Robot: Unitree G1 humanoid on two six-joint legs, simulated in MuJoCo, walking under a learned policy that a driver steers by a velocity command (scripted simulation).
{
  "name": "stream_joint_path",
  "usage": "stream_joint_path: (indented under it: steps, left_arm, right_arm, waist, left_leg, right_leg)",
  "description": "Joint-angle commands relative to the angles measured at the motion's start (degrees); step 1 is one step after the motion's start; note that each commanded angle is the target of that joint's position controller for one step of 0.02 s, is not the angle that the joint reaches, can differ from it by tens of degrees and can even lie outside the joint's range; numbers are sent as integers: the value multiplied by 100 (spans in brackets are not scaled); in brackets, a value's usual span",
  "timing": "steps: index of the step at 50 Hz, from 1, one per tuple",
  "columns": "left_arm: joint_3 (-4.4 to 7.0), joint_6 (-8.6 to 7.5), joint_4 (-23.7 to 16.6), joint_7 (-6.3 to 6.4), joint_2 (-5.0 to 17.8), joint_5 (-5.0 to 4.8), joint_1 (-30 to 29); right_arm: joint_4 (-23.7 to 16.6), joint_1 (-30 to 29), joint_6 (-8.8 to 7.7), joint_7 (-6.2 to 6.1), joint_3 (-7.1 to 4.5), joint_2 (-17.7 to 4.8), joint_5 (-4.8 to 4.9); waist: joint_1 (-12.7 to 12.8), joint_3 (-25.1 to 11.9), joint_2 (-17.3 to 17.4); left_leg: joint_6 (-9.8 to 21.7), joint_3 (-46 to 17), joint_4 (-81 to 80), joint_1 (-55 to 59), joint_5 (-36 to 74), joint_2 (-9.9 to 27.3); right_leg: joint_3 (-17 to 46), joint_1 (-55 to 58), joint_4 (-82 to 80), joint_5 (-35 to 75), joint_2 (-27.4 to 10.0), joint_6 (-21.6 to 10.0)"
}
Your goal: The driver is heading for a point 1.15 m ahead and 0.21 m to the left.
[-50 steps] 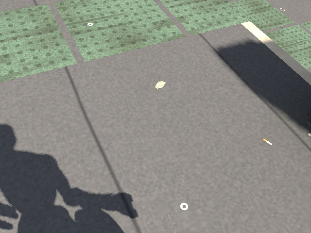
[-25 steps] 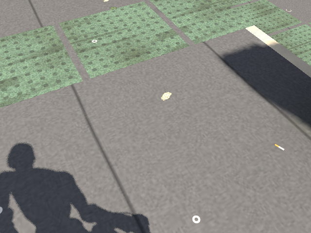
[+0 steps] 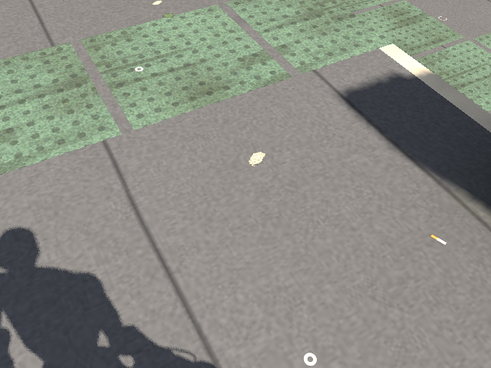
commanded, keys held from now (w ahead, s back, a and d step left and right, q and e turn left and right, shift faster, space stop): no key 0.56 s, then w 0.44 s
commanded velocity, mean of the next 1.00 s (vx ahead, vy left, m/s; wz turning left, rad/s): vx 0.12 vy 0.00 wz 0.00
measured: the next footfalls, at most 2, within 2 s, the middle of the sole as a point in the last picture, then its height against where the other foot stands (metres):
right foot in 1.40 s outside the picture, level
left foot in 1.96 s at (214, 286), level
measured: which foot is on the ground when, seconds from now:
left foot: down 0.00-1.00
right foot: down 0.00-0.94, up 0.96-1.00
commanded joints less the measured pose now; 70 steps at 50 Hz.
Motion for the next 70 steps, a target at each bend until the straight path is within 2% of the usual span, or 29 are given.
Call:
stream_joint_path:
  steps: [1, 28, 29, 31, 33, 35, 37, 38, 39, 40, 41, 42, 44, 45, 46, 47, 48, 49, 50, 51, 52, 54, 57, 62, 64, 66, 68, 69, 70]
  left_arm:
    - [51, -17, 42, 22, 454, 5, 408]
    - [-30, -105, 266, 34, 19, 23, 930]
    - [-35, -105, 286, 30, -15, 33, 1020]
    - [14, -87, 248, 16, 47, 67, 1124]
    - [36, -74, 113, -19, 41, 107, 1128]
    - [35, -127, 8, -45, -27, 113, 1173]
    - [83, -221, -33, -61, 60, 78, 1357]
    - [133, -264, -3, -63, 181, 47, 1581]
    - [219, -295, 88, -55, 396, 29, 1921]
    - [312, -307, 130, -39, 594, 31, 1978]
    - [341, -321, 116, -39, 564, 50, 2011]
    - [357, -351, 122, -41, 548, 87, 2011]
    - [382, -411, 53, -40, 493, 112, 1794]
    - [396, -424, -35, -47, 503, 88, 1522]
    - [387, -438, -166, -71, 478, 43, 1117]
    - [365, -503, -264, -116, 422, 30, 926]
    - [275, -575, -540, -187, 110, -19, 802]
    - [320, -601, -621, -221, 191, 94, 845]
    - [347, -569, -659, -244, 192, 165, 644]
    - [311, -596, -683, -296, 37, 143, 520]
    - [313, -604, -691, -339, -31, 118, 478]
    - [351, -500, -694, -399, -3, 172, 570]
    - [395, -379, -879, -447, 48, 159, 186]
    - [277, -365, -1467, -494, -132, 78, -1297]
    - [274, -353, -1581, -477, -64, 49, -1506]
    - [334, -367, -1586, -417, 103, 46, -1314]
    - [458, -424, -1324, -341, 336, 58, -410]
    - [535, -463, -1039, -298, 428, 67, 410]
    - [639, -495, -823, -241, 676, 162, 1165]
  right_arm:
    - [-31, 228, -25, -19, -105, -588, -3]
    - [551, 551, 23, -17, -51, -238, -5]
    - [572, 598, 29, -13, -47, -219, -8]
    - [541, 599, 76, -1, -122, -383, -8]
    - [472, 632, 123, 37, -183, -430, -26]
    - [381, 655, 88, 76, -186, -317, -30]
    - [219, 472, -4, 121, -194, -263, -40]
    - [78, 200, -64, 155, -192, -222, -43]
    - [-95, -159, -138, 198, -181, -133, -66]
    - [-262, -416, -213, 229, -173, -124, -138]
    - [-378, -581, -282, 244, -201, -230, -169]
    - [-469, -569, -352, 263, -223, -260, -145]
    - [-541, -375, -453, 319, -263, -285, -75]
    - [-474, -36, -483, 343, -272, -227, -25]
    - [-226, 712, -497, 346, -306, -170, 20]
    - [80, 1604, -500, 299, -442, -413, 17]
    - [200, 2525, -501, 207, -633, -1117, -71]
    - [416, 2878, -417, 213, -605, -1112, -69]
    - [261, 2161, -373, 195, -498, -806, -105]
    - [36, 1521, -394, 212, -442, -651, -104]
    - [-81, 1146, -429, 220, -393, -581, -107]
    - [-52, 1059, -519, 199, -272, -355, -76]
    - [175, 1542, -598, 149, -202, -369, -38]
    - [219, 1635, -622, 119, -101, -334, -34]
    - [278, 1736, -641, 93, -109, -436, -27]
    - [295, 1647, -665, 75, -124, -533, -31]
    - [280, 1497, -641, 41, -163, -657, -70]
    - [262, 1397, -597, 42, -184, -714, -63]
    - [219, 1409, -578, 74, -170, -661, -41]
  waist:
    - [24, -49, 81]
    - [-38, 245, 56]
    - [-29, 132, 79]
    - [-11, 235, 170]
    - [-10, 618, 168]
    - [-4, 840, 87]
    - [112, 697, -147]
    - [253, 635, -379]
    - [433, 673, -767]
    - [465, 945, -986]
    - [513, 1064, -841]
    - [444, 1132, -852]
    - [215, 1041, -762]
    - [-29, 912, -700]
    - [-458, 688, -535]
    - [-866, 271, -50]
    - [-1203, -239, 1451]
    - [-1012, -331, 1682]
    - [-564, 190, 729]
    - [-362, 479, 258]
    - [-177, 503, 114]
    - [26, 404, 348]
    - [68, 375, 492]
    - [-100, 649, 588]
    - [-117, 624, 663]
    - [63, 428, 646]
    - [481, -115, 673]
    - [822, -516, 612]
    - [1103, -897, 416]
  left_leg:
    - [46, -830, -284, 523, 1843, 846]
    - [-45, -850, -441, 140, 517, 763]
    - [-36, -842, -481, 162, 13, 718]
    - [94, -858, -406, -87, -1484, 585]
    - [288, -1044, -355, -549, -2853, 609]
    - [416, -1326, -240, -769, -3033, 735]
    - [399, -1276, 64, -1022, -2524, 649]
    - [296, -948, 439, -1399, -2131, 420]
    - [139, -389, 1130, -2000, -1569, 94]
    - [69, 66, 1554, -2512, -1133, 93]
    - [74, 34, 1797, -2740, -1181, 269]
    - [92, -32, 1884, -2829, -1308, 382]
    - [106, -49, 1555, -2502, -1303, 450]
    - [114, 80, 1048, -1696, -932, 333]
    - [145, 232, 457, -170, -462, 65]
    - [210, -119, 257, 1475, -325, 102]
    - [637, -2458, -754, 2555, -1714, 1588]
    - [986, -4064, -1289, 2502, -1269, 2429]
    - [961, -3608, -1142, 1881, -1281, 2413]
    - [900, -3030, -1207, 1281, -752, 2233]
    - [815, -2504, -1346, 934, -465, 1996]
    - [677, -1729, -1442, 788, 505, 1615]
    - [648, -1083, -1356, 1047, 2281, 1451]
    - [579, -492, -1551, 584, 3058, 1185]
    - [561, -473, -1576, 688, 3495, 1310]
    - [505, -388, -1182, 1042, 4649, 1429]
    - [429, -291, 0, 1408, 5784, 1457]
    - [381, -224, 1026, 1284, 5588, 1370]
    - [344, -131, 2364, 482, 4291, 1163]
  right_leg:
    - [163, -608, -210, 1274, -335, -212]
    - [227, -1048, -260, 744, -327, -326]
    - [202, -1018, -288, 325, -274, -345]
    - [91, -1208, -46, -920, -57, -481]
    - [227, -1675, 107, -2038, -21, -682]
    - [477, -1880, 155, -2171, -114, -813]
    - [887, -1490, -132, -1989, -304, -958]
    - [1286, -1018, -509, -2104, -509, -1090]
    - [1934, -401, -1030, -2337, -918, -1289]
    - [2363, -99, -1272, -2234, -1380, -1467]
    - [2483, -80, -1294, -1928, -1564, -1572]
    - [2454, -19, -1170, -1329, -1639, -1614]
    - [1963, 11, -865, -174, -1513, -1482]
    - [1591, -386, -667, 159, -1312, -1325]
    - [1087, -1240, -265, 679, -975, -1099]
    - [562, -2129, 776, 1412, -556, -893]
    - [-355, -3287, 2892, 624, 259, -532]
    - [-267, -3908, 4213, -1174, 509, -534]
    - [-16, -4133, 4881, -840, 39, -665]
    - [21, -4053, 4907, -243, -171, -697]
    - [-20, -3866, 4737, 127, -305, -696]
    - [-207, -3646, 4461, 369, -358, -599]
    - [-530, -3971, 4174, 606, -252, -491]
    - [-990, -3478, 2161, 1466, 14, -447]
    - [-1097, -3040, 1620, 1631, 137, -562]
    - [-1085, -2588, 1392, 1573, 292, -778]
    - [-1033, -1752, 1299, 1171, 534, -991]
    - [-1013, -899, 925, 1241, 599, -1086]
    - [-496, 237, 710, 862, 92, -1244]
